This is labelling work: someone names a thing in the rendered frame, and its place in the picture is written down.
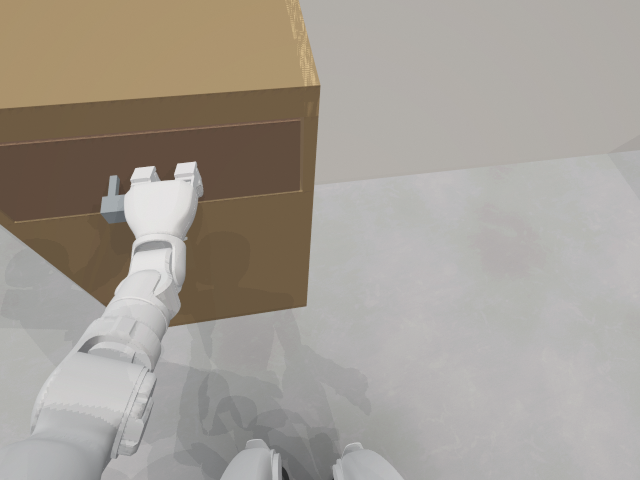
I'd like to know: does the left robot forearm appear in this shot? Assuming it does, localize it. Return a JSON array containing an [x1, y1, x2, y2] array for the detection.
[[30, 233, 186, 436]]

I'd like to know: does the handle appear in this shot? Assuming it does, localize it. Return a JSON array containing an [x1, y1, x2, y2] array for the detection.
[[100, 175, 127, 224]]

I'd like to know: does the drawer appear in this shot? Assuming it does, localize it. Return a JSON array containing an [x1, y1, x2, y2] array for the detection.
[[0, 117, 301, 221]]

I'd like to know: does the left robot hand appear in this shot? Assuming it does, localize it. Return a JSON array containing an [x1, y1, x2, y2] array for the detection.
[[124, 162, 203, 241]]

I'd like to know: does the robot right thigh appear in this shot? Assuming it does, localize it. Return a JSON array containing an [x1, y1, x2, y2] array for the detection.
[[333, 450, 404, 480]]

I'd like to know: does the cabinet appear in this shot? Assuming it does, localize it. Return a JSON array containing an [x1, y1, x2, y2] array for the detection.
[[0, 0, 320, 327]]

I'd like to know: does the right robot shin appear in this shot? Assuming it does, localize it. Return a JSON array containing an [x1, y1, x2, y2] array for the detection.
[[341, 443, 364, 460]]

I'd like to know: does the left robot upper arm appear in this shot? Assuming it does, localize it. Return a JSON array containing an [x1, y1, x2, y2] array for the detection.
[[0, 352, 157, 480]]

